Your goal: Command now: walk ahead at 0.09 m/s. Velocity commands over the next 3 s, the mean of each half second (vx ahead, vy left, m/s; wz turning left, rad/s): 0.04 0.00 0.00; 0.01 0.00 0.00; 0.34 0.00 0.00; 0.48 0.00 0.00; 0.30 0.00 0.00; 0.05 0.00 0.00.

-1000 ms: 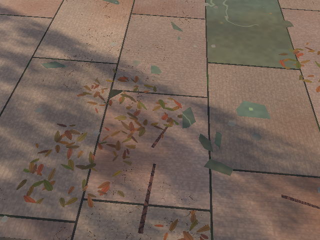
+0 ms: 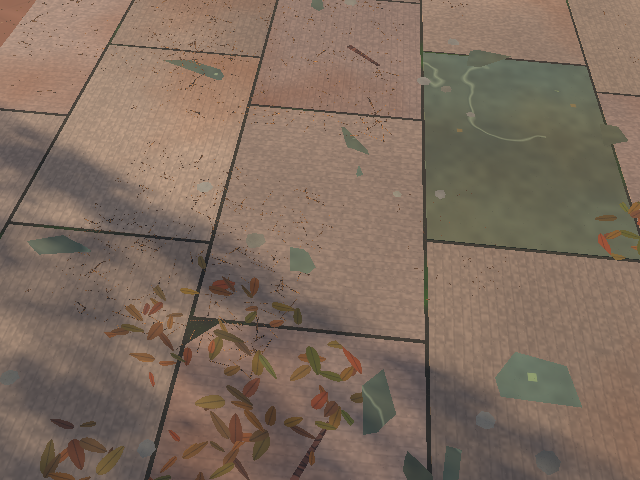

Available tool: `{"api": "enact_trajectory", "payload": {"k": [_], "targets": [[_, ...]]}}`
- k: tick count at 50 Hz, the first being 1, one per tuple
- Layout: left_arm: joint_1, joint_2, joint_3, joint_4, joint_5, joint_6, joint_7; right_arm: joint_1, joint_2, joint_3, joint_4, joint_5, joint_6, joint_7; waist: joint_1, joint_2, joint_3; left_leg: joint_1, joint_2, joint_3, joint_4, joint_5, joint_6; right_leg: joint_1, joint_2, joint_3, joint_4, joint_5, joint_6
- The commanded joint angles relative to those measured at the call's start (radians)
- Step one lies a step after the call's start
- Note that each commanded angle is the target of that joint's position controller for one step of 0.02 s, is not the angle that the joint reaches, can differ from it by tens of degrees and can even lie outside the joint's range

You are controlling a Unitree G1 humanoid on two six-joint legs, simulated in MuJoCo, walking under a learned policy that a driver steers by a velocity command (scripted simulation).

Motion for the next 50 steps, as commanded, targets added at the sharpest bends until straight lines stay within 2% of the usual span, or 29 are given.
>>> {"api": "enact_trajectory", "payload": {"k": [1,3,4,6,7,8,9,10,11,12,13,16,24,34,47,48,50], "targets": [[0.06,0.091,0.025,-0.018,0.0,0.046,0.024,-0.003,-0.141,-0.022,-0.036,-0.001,0.009,-0.011,0.0,0.136,-0.14,0.205,0.276,-0.337,-0.215,-0.017,0.179,-0.142,-0.078,0.054,0.094,0.01,0.027],[0.081,0.06,0.022,0.0,0.004,0.056,0.032,-0.056,-0.137,-0.023,-0.042,-0.011,0.021,-0.017,0.022,0.168,-0.109,0.078,0.217,-0.261,-0.258,-0.14,0.147,-0.033,-0.068,0.022,-0.027,0.092,0.027],[0.091,0.047,0.02,0.012,0.005,0.055,0.033,-0.056,-0.131,-0.022,-0.038,-0.011,0.024,-0.02,0.025,0.167,-0.113,0.055,0.198,-0.229,-0.26,-0.161,0.14,0.015,-0.061,0.008,-0.089,0.151,0.021],[0.118,0.031,0.018,0.039,0.011,0.052,0.027,-0.051,-0.126,-0.021,-0.023,0.006,0.031,-0.025,0.041,0.152,-0.122,0.031,0.17,-0.184,-0.247,-0.249,0.12,0.113,-0.04,-0.027,-0.244,0.32,0.004],[0.117,0.033,0.018,0.045,0.019,0.053,0.022,-0.035,-0.12,-0.019,-0.012,0.016,0.033,-0.026,0.04,0.143,-0.112,0.017,0.154,-0.171,-0.245,-0.329,0.096,0.146,-0.032,-0.038,-0.304,0.365,-0.009],[0.104,0.045,0.018,0.04,0.033,0.055,0.018,-0.008,-0.106,-0.014,0.003,0.019,0.034,-0.025,0.033,0.116,-0.086,0.005,0.136,-0.161,-0.241,-0.408,0.055,0.15,-0.051,-0.019,-0.356,0.389,-0.028],[0.086,0.069,0.017,0.026,0.037,0.055,0.019,0.008,-0.107,-0.014,0.01,0.015,0.036,-0.024,0.012,0.083,-0.044,0.001,0.113,-0.147,-0.213,-0.436,0.022,0.117,-0.099,0.027,-0.417,0.339,-0.053],[0.064,0.121,0.027,0.032,0.024,0.052,0.02,0.028,-0.105,-0.019,0.007,0.013,0.039,-0.027,-0.032,-0.022,0.003,0.066,0.054,-0.081,-0.192,-0.378,-0.005,-0.024,-0.1,0.037,-0.437,0.15,-0.079],[0.043,0.094,0.022,0.032,0.017,0.041,0.018,0.017,-0.105,-0.018,0.011,0.006,0.039,-0.031,-0.026,-0.051,0.024,0.165,0.039,-0.059,-0.137,-0.289,-0.017,-0.124,-0.095,0.047,-0.485,0.067,-0.075],[0.026,0.074,0.017,0.035,0.02,0.029,0.019,0.024,-0.1,-0.018,0.015,0.007,0.039,-0.033,-0.038,-0.072,0.023,0.217,0.037,-0.053,-0.103,-0.217,-0.011,-0.151,-0.098,0.051,-0.512,0.073,-0.058],[0.013,0.075,0.017,0.035,0.021,0.019,0.018,0.035,-0.095,-0.018,0.025,0.008,0.039,-0.035,-0.044,-0.075,0.019,0.241,0.039,-0.052,-0.084,-0.166,-0.002,-0.149,-0.095,0.048,-0.518,0.12,-0.042],[0.041,0.062,0.014,0.047,0.015,-0.001,0.016,0.052,-0.094,-0.019,0.047,0.008,0.039,-0.032,-0.034,-0.036,-0.007,0.244,0.039,-0.046,-0.06,-0.053,0.012,-0.077,-0.085,0.035,-0.486,0.244,-0.031],[0.091,0.053,0.006,0.066,0.01,0.005,0.016,0.055,-0.097,-0.019,0.084,0.017,0.048,-0.028,-0.017,0.015,-0.038,0.266,0.043,-0.042,-0.025,0.105,0.008,0.004,-0.069,0.012,-0.44,0.423,-0.038],[0.099,0.036,0.001,0.074,0.01,0.014,0.015,0.061,-0.104,-0.02,0.121,0.019,0.062,-0.038,-0.021,0.016,-0.021,0.277,0.045,-0.045,-0.018,0.122,0.0,0.024,-0.06,-0.001,-0.444,0.468,-0.038],[0.116,0.025,-0.004,0.084,0.012,0.015,0.018,0.061,-0.097,-0.019,0.154,0.019,0.067,-0.043,-0.025,0.013,0.006,0.274,0.043,-0.046,-0.035,0.062,-0.009,0.014,-0.052,-0.008,-0.47,0.393,-0.037],[0.14,0.021,-0.004,0.096,0.01,0.017,0.02,0.078,-0.086,-0.017,0.166,0.019,0.068,-0.042,-0.023,0.006,-0.014,0.279,0.026,-0.027,-0.029,-0.05,-0.009,0.022,-0.047,-0.011,-0.484,0.282,-0.043],[0.143,0.068,0.012,0.088,-0.002,0.021,0.025,0.079,-0.096,-0.024,0.168,0.027,0.066,-0.043,-0.017,-0.047,0.042,0.186,-0.029,0.031,0.048,-0.377,-0.006,-0.011,-0.076,0.049,-0.525,-0.047,-0.098]]}}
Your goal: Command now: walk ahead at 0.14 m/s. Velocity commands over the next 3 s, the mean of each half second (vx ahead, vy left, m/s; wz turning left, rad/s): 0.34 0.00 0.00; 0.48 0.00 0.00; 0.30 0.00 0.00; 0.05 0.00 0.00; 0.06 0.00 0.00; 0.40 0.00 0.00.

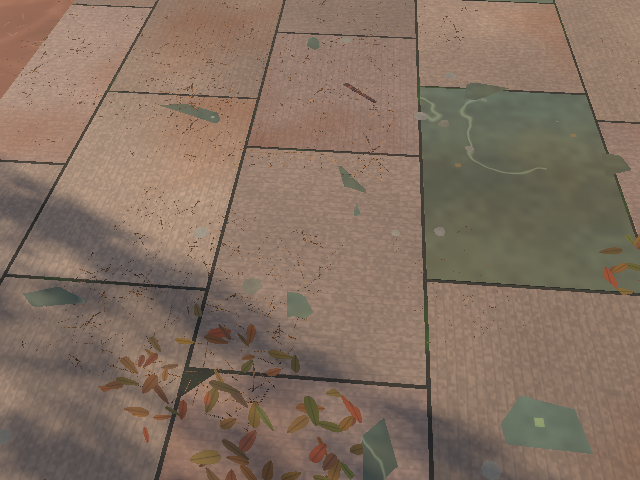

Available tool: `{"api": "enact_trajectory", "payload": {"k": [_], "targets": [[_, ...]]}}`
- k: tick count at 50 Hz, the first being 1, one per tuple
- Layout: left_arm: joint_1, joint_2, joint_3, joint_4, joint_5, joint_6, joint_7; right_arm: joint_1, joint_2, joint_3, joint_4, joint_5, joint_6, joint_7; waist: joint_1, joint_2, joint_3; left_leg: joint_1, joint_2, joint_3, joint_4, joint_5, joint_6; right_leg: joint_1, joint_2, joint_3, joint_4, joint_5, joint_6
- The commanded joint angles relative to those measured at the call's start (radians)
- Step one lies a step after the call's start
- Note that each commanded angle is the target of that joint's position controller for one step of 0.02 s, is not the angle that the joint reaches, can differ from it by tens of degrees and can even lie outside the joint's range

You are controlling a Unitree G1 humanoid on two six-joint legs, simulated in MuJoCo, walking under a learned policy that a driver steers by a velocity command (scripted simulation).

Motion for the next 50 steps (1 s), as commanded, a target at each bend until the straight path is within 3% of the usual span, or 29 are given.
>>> {"api": "enact_trajectory", "payload": {"k": [1,3,4,6,8,9,10,11,12,13,15,17,20,23,27,30,32,33,34,35,36,37,38,39,40,41,43,46,50], "targets": [[0.091,0.157,0.035,-0.021,-0.014,-0.003,0.009,-0.015,-0.098,-0.019,-0.033,0.005,-0.015,-0.001,0.023,-0.102,0.08,-0.048,-0.058,0.071,0.068,-0.294,0.039,-0.162,-0.112,0.165,-0.23,-0.416,-0.11],[0.117,0.216,0.059,-0.024,-0.026,-0.024,0.009,-0.072,-0.064,-0.012,-0.069,0.012,-0.049,0.015,0.045,-0.191,0.157,-0.189,-0.021,0.062,0.249,-0.192,0.053,-0.137,-0.293,0.399,-0.335,-0.502,-0.207],[0.109,0.205,0.059,-0.03,-0.024,-0.036,0.009,-0.077,-0.063,-0.012,-0.078,0.018,-0.064,0.024,0.037,-0.184,0.178,-0.249,0.014,0.035,0.297,-0.193,0.068,-0.113,-0.337,0.442,-0.343,-0.45,-0.231],[0.083,0.177,0.056,-0.045,-0.025,-0.054,0.0,-0.059,-0.067,-0.014,-0.085,0.03,-0.089,0.039,0.013,-0.16,0.179,-0.277,0.047,0.015,0.248,-0.249,0.095,-0.056,-0.327,0.393,-0.3,-0.298,-0.209],[0.022,0.174,0.055,-0.064,-0.036,-0.053,-0.01,0.066,-0.066,-0.024,-0.037,0.033,-0.102,0.045,-0.058,-0.122,0.13,0.013,-0.01,0.092,0.019,-0.122,0.096,-0.167,-0.228,0.236,-0.211,-0.181,-0.149],[0.011,0.175,0.054,-0.074,-0.032,-0.053,-0.014,0.172,-0.084,-0.04,0.008,0.025,-0.1,0.045,-0.092,-0.096,0.081,0.191,-0.052,0.106,-0.004,-0.044,0.083,-0.245,-0.17,0.171,-0.116,-0.047,-0.126],[-0.027,0.151,0.045,-0.095,-0.027,-0.06,-0.018,0.311,-0.143,-0.061,0.037,0.017,-0.101,0.043,-0.148,0.051,0.029,0.336,0.068,-0.098,-0.105,-0.09,0.122,-0.349,-0.083,0.053,0.174,0.126,-0.074],[-0.018,0.074,0.027,-0.136,-0.023,-0.076,-0.015,0.441,-0.265,-0.085,0.047,0.021,-0.107,0.048,-0.164,0.34,-0.057,0.497,0.315,-0.577,-0.308,-0.19,0.273,-0.57,0.054,-0.042,0.529,-0.079,-0.01],[-0.056,0.098,0.034,-0.154,-0.041,-0.09,-0.017,0.402,-0.189,-0.052,0.042,0.002,-0.124,0.054,-0.13,0.237,-0.045,0.452,0.387,-0.753,-0.367,-0.289,0.319,-0.664,0.028,0.102,0.738,-0.199,-0.029],[-0.073,0.112,0.037,-0.163,-0.059,-0.1,-0.025,0.308,-0.141,-0.034,0.012,0.001,-0.136,0.053,-0.087,0.149,0.031,0.4,0.376,-0.653,-0.353,-0.3,0.29,-0.738,-0.03,0.131,0.818,-0.122,-0.064],[-0.071,0.127,0.047,-0.152,-0.044,-0.107,-0.028,0.198,-0.103,-0.011,-0.031,0.0,-0.142,0.063,-0.036,0.051,0.064,0.311,0.291,-0.414,-0.367,-0.151,0.22,-0.715,-0.106,0.109,0.747,0.068,-0.09],[-0.067,0.139,0.061,-0.146,-0.031,-0.096,-0.033,0.215,-0.075,0.003,-0.032,-0.007,-0.132,0.06,-0.02,0.07,0.055,0.264,0.218,-0.248,-0.381,0.043,0.175,-0.625,-0.13,0.082,0.64,0.149,-0.079],[-0.144,0.102,0.057,-0.174,-0.023,-0.078,-0.04,0.286,-0.109,0.003,-0.024,-0.011,-0.122,0.04,-0.029,0.055,0.063,0.266,0.201,-0.159,-0.4,0.238,0.188,-0.649,-0.125,0.039,0.518,0.215,-0.036],[-0.288,0.078,0.042,-0.231,-0.022,-0.076,-0.046,0.295,-0.133,0.001,-0.041,-0.013,-0.114,0.025,-0.053,0.052,0.089,0.227,0.185,-0.1,-0.427,0.267,0.185,-0.628,-0.105,0.015,0.3,0.325,-0.012],[-0.415,0.084,0.029,-0.275,-0.03,-0.081,-0.066,0.355,-0.142,-0.007,-0.036,-0.001,-0.11,0.02,-0.081,0.064,0.122,0.248,0.196,-0.054,-0.446,0.255,0.183,-0.567,-0.068,-0.018,0.13,0.404,-0.021],[-0.46,0.1,0.027,-0.305,-0.033,-0.09,-0.085,0.365,-0.147,-0.016,-0.032,0.007,-0.101,0.019,-0.066,0.07,0.128,0.349,0.235,-0.037,-0.397,0.347,0.171,-0.559,-0.058,-0.01,0.058,0.366,-0.058],[-0.4,0.141,0.044,-0.302,-0.032,-0.095,-0.091,0.337,-0.173,-0.027,-0.043,0.005,-0.094,0.019,-0.011,0.102,0.062,0.4,0.248,-0.02,-0.292,0.631,0.151,-0.432,-0.016,-0.033,0.041,0.306,-0.091],[-0.304,0.176,0.061,-0.28,-0.031,-0.095,-0.088,0.321,-0.187,-0.032,-0.049,0.002,-0.088,0.019,0.044,0.128,-0.01,0.407,0.24,-0.004,-0.175,0.824,0.138,-0.297,0.021,-0.057,0.051,0.28,-0.112],[-0.123,0.219,0.087,-0.226,-0.034,-0.092,-0.081,0.303,-0.179,-0.029,-0.057,-0.002,-0.08,0.019,0.133,0.13,-0.112,0.345,0.198,0.029,0.03,0.906,0.111,-0.065,0.049,-0.071,0.044,0.283,-0.141],[0.067,0.285,0.107,-0.183,-0.022,-0.087,-0.07,0.296,-0.151,-0.015,-0.083,-0.013,-0.08,0.022,0.197,0.055,-0.247,0.095,0.15,0.047,0.344,0.637,0.08,0.269,-0.117,0.126,0.076,0.243,-0.2],[0.157,0.354,0.117,-0.153,-0.006,-0.085,-0.074,0.439,0.017,0.029,-0.092,-0.004,-0.104,0.04,0.102,-0.244,-0.443,-0.275,-0.063,-0.001,0.736,-0.159,0.018,0.601,-0.386,0.676,-0.076,-0.031,-0.377],[0.137,0.262,0.089,-0.15,-0.009,-0.085,-0.073,0.353,-0.066,0.009,-0.088,0.025,-0.137,0.046,0.138,-0.196,-0.425,-0.386,-0.057,-0.154,0.878,-0.304,0.042,0.566,-0.374,0.817,-0.22,-0.104,-0.345],[0.027,0.219,0.075,-0.165,-0.015,-0.092,-0.071,0.24,-0.129,-0.009,-0.135,0.05,-0.154,0.047,0.114,-0.174,-0.245,-0.474,0.0,-0.125,0.909,-0.245,0.061,0.421,-0.345,0.65,-0.231,-0.035,-0.292],[-0.073,0.181,0.061,-0.191,-0.012,-0.1,-0.072,0.178,-0.144,-0.011,-0.153,0.047,-0.161,0.037,0.078,-0.061,-0.166,-0.432,0.059,-0.103,0.861,-0.144,0.071,0.244,-0.314,0.507,-0.251,0.095,-0.263],[-0.128,0.15,0.052,-0.194,0.0,-0.107,-0.077,0.156,-0.142,-0.022,-0.153,0.03,-0.154,0.027,0.039,-0.017,-0.108,-0.374,0.096,-0.088,0.798,-0.086,0.071,0.091,-0.279,0.4,-0.273,0.205,-0.246],[-0.149,0.124,0.043,-0.188,0.012,-0.114,-0.081,0.187,-0.125,-0.026,-0.149,0.02,-0.138,0.024,-0.003,-0.036,-0.097,-0.299,0.128,-0.099,0.752,-0.052,0.076,-0.001,-0.245,0.327,-0.298,0.241,-0.231],[-0.129,0.122,0.04,-0.167,0.008,-0.113,-0.082,0.219,-0.082,-0.026,-0.146,0.02,-0.111,0.02,-0.032,-0.061,-0.065,-0.259,0.144,-0.089,0.679,-0.049,0.074,-0.086,-0.219,0.258,-0.35,0.239,-0.239],[-0.072,0.176,0.049,-0.148,0.007,-0.113,-0.058,0.109,-0.099,-0.032,-0.192,0.007,-0.095,0.017,-0.027,-0.048,0.001,-0.359,0.162,-0.074,0.535,0.053,0.04,-0.117,-0.219,0.208,-0.407,0.249,-0.253],[0.002,0.193,0.051,-0.138,0.0,-0.102,-0.035,-0.041,-0.096,-0.032,-0.237,-0.001,-0.103,0.029,0.013,-0.046,0.022,-0.415,0.139,-0.047,0.275,0.279,0.016,-0.057,-0.187,0.131,-0.411,0.311,-0.216]]}}
Over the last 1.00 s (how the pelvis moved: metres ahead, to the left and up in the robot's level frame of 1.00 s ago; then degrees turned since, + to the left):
0.07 -0.03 0.00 1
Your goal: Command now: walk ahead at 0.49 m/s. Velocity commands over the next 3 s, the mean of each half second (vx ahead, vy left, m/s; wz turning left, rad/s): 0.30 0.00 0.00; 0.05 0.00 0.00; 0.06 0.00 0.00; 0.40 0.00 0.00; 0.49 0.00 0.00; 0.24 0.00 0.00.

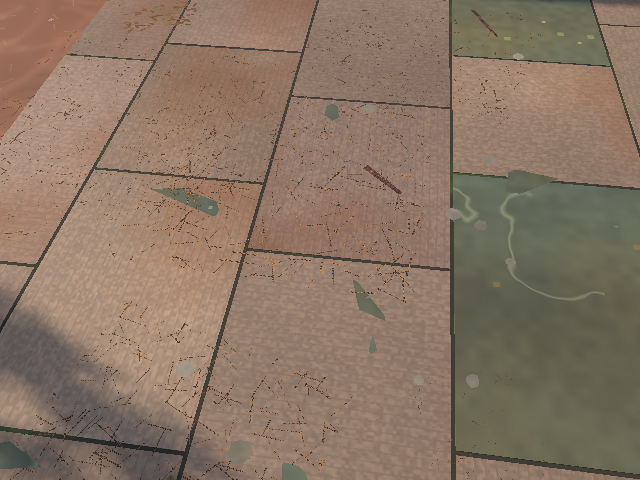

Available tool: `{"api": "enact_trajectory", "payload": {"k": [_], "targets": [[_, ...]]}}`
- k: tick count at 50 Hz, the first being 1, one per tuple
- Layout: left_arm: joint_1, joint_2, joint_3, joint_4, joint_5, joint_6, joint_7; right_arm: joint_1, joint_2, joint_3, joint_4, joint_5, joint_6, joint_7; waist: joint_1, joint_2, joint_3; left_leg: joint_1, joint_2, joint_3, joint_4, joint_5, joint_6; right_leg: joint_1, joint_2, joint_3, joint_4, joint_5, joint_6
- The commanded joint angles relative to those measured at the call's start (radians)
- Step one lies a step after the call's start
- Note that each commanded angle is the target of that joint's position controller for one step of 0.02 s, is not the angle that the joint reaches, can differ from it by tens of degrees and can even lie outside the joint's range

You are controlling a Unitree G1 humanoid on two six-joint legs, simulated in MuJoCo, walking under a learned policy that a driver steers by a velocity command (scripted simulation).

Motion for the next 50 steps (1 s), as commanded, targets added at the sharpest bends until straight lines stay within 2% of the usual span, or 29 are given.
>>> {"api": "enact_trajectory", "payload": {"k": [1,5,7,9,10,11,12,13,14,15,16,17,18,20,22,25,27,29,30,31,32,33,34,36,38,41,50], "targets": [[-0.028,0.153,0.025,-0.062,-0.009,-0.012,0.018,-0.041,-0.033,-0.004,-0.049,-0.002,-0.007,0.009,-0.029,-0.08,0.06,0.02,-0.011,0.015,-0.179,0.169,-0.013,-0.07,-0.26,0.155,-0.153,0.127,-0.136],[0.057,0.163,0.028,-0.033,-0.02,-0.001,0.02,-0.171,-0.025,0.009,-0.085,0.009,-0.012,0.029,0.018,-0.082,0.086,0.032,-0.05,0.046,-0.325,0.191,-0.012,0.03,-0.278,0.129,-0.124,0.123,-0.125],[0.076,0.164,0.031,-0.02,-0.019,0.012,0.023,-0.211,-0.031,0.012,-0.107,0.009,-0.019,0.041,0.021,-0.083,0.103,0.02,-0.063,0.043,-0.378,0.143,0.003,0.102,-0.303,0.127,-0.07,0.196,-0.115],[0.063,0.175,0.036,-0.016,-0.015,0.028,0.028,-0.18,-0.053,0.005,-0.111,0.002,-0.027,0.052,-0.01,-0.111,0.068,0.099,-0.094,0.054,-0.418,0.089,0.028,0.151,-0.315,0.123,0.025,0.404,-0.085],[0.041,0.186,0.039,-0.021,-0.014,0.034,0.03,-0.113,-0.08,-0.006,-0.094,-0.002,-0.032,0.052,-0.048,-0.133,0.019,0.196,-0.124,0.07,-0.431,0.079,0.045,0.165,-0.305,0.116,0.104,0.557,-0.064],[0.017,0.178,0.035,-0.029,-0.016,0.039,0.032,0.019,-0.115,-0.024,-0.051,-0.009,-0.036,0.05,-0.115,-0.13,-0.059,0.364,-0.159,0.096,-0.466,0.145,0.069,0.153,-0.259,0.09,0.245,0.671,-0.034],[0.03,0.153,0.024,-0.043,-0.007,0.038,0.032,0.149,-0.181,-0.043,-0.014,-0.024,-0.039,0.045,-0.153,-0.082,-0.171,0.611,-0.075,0.035,-0.426,0.448,0.108,0.036,-0.197,0.052,0.446,0.537,0.012],[0.131,0.064,-0.005,-0.049,0.015,0.024,0.026,0.256,-0.254,-0.053,0.004,-0.048,-0.03,0.036,-0.126,0.139,-0.336,1.01,0.193,-0.28,-0.351,0.802,0.255,-0.31,-0.064,0.02,0.829,-0.022,0.08],[0.214,0.039,-0.015,-0.013,-0.008,0.008,0.018,0.284,-0.21,-0.036,0.015,-0.029,-0.018,0.042,-0.12,0.231,-0.495,1.115,0.306,-0.52,-0.433,0.83,0.368,-0.433,0.014,0.167,1.051,-0.539,0.104],[0.151,0.131,0.011,-0.016,-0.035,0.006,0.016,0.231,-0.168,-0.025,0.002,-0.012,-0.011,0.045,-0.125,0.13,-0.418,0.988,0.249,-0.416,-0.466,0.682,0.322,-0.474,-0.044,0.228,1.116,-0.509,0.094],[0.049,0.142,0.014,-0.045,-0.043,0.012,0.022,0.123,-0.131,-0.013,-0.02,-0.008,-0.007,0.041,-0.106,0.076,-0.269,0.837,0.2,-0.289,-0.498,0.584,0.273,-0.526,-0.096,0.174,1.084,-0.446,0.09],[-0.007,0.132,0.017,-0.053,-0.031,0.025,0.034,0.046,-0.096,0.001,-0.031,-0.014,-0.008,0.04,-0.078,0.007,-0.172,0.675,0.153,-0.208,-0.545,0.53,0.244,-0.504,-0.139,0.146,1.015,-0.378,0.096],[-0.01,0.125,0.023,-0.054,-0.019,0.043,0.045,-0.001,-0.062,0.012,-0.034,-0.02,-0.01,0.038,-0.042,0.006,-0.131,0.548,0.121,-0.154,-0.583,0.486,0.221,-0.428,-0.173,0.147,0.937,-0.329,0.096],[0.037,0.069,0.017,-0.043,-0.01,0.072,0.052,-0.025,-0.052,0.016,-0.018,-0.045,-0.01,0.039,0.001,0.05,-0.117,0.396,0.081,-0.08,-0.629,0.48,0.216,-0.274,-0.177,0.13,0.82,-0.264,0.099],[0.028,0.053,0.012,-0.048,-0.007,0.082,0.062,-0.038,-0.071,0.014,-0.009,-0.05,-0.01,0.031,0.015,0.072,-0.117,0.358,0.058,-0.029,-0.642,0.495,0.221,-0.221,-0.17,0.114,0.664,-0.228,0.105],[-0.031,0.077,0.013,-0.058,-0.004,0.098,0.065,-0.022,-0.097,0.01,0.005,-0.035,0.005,0.016,-0.008,0.072,-0.14,0.375,0.059,-0.034,-0.666,0.278,0.211,-0.164,-0.16,0.103,0.504,-0.113,0.108],[-0.064,0.086,0.017,-0.059,-0.004,0.108,0.063,-0.017,-0.092,0.013,0.014,-0.027,0.02,0.009,-0.016,0.068,-0.107,0.352,0.052,-0.051,-0.688,0.009,0.191,-0.128,-0.154,0.095,0.421,-0.068,0.101],[-0.084,0.083,0.019,-0.054,0.007,0.109,0.06,-0.015,-0.069,0.023,0.024,-0.015,0.031,0.006,-0.007,0.051,-0.05,0.311,0.012,-0.053,-0.683,-0.25,0.139,-0.067,-0.139,0.075,0.278,0.0,0.079],[-0.094,0.094,0.019,-0.057,0.018,0.107,0.06,0.018,-0.049,0.03,0.039,-0.015,0.033,0.007,-0.012,0.026,-0.02,0.301,-0.012,-0.055,-0.673,-0.326,0.099,-0.048,-0.16,0.1,0.212,0.049,0.066],[-0.094,0.122,0.021,-0.062,0.021,0.103,0.061,0.043,-0.04,0.032,0.046,-0.021,0.034,0.007,-0.031,-0.014,0.001,0.295,-0.046,-0.04,-0.63,-0.354,0.061,-0.04,-0.208,0.147,0.177,0.104,0.047],[-0.121,0.189,0.035,-0.059,0.003,0.101,0.064,0.111,-0.046,0.025,0.054,-0.022,0.034,0.006,-0.097,-0.125,0.018,0.296,-0.114,0.011,-0.613,-0.319,0.035,-0.068,-0.219,0.153,0.196,0.073,0.024],[-0.12,0.146,0.033,-0.042,-0.005,0.097,0.056,0.094,-0.045,0.026,0.056,-0.025,0.041,-0.001,-0.076,-0.157,0.022,0.391,-0.14,0.059,-0.58,-0.251,0.017,-0.169,-0.192,0.147,0.162,-0.087,0.028],[-0.126,0.108,0.025,-0.036,-0.001,0.09,0.052,0.073,-0.053,0.023,0.053,-0.022,0.048,-0.006,-0.07,-0.148,0.031,0.441,-0.137,0.066,-0.551,-0.204,0.014,-0.211,-0.18,0.143,0.137,-0.128,0.043],[-0.152,0.097,0.02,-0.034,0.005,0.077,0.048,0.07,-0.05,0.023,0.058,-0.02,0.058,-0.012,-0.072,-0.138,0.018,0.47,-0.129,0.063,-0.527,-0.132,0.023,-0.2,-0.168,0.131,0.142,-0.043,0.065],[-0.137,0.097,0.021,-0.02,0.0,0.069,0.049,0.077,-0.05,0.022,0.065,-0.022,0.059,-0.01,-0.066,-0.113,-0.013,0.483,-0.121,0.06,-0.516,-0.066,0.028,-0.151,-0.162,0.12,0.171,0.048,0.064],[-0.126,0.099,0.02,-0.005,-0.004,0.069,0.052,0.067,-0.048,0.02,0.071,-0.015,0.059,-0.008,-0.057,-0.084,-0.034,0.498,-0.117,0.061,-0.498,0.007,0.026,-0.112,-0.157,0.113,0.197,0.13,0.057],[-0.128,0.094,0.016,0.021,-0.005,0.083,0.055,0.084,-0.05,0.017,0.105,-0.011,0.074,-0.014,-0.054,-0.038,-0.024,0.522,-0.111,0.062,-0.479,0.072,0.016,-0.09,-0.141,0.096,0.213,0.174,0.054]]}}
Over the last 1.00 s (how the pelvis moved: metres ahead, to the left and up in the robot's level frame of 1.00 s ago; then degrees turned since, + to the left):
0.45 -0.03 0.01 0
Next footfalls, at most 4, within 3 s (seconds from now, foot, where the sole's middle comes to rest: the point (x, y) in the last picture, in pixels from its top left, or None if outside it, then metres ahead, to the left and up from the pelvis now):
0.24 left None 0.33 0.16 -0.78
0.60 right None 0.33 -0.08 -0.78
2.08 left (297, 375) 0.75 0.13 -0.78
2.62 right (399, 272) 1.07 -0.11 -0.78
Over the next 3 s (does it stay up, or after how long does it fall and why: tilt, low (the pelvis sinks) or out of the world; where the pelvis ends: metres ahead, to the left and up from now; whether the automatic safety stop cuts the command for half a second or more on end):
stays up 1.00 -0.02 -0.01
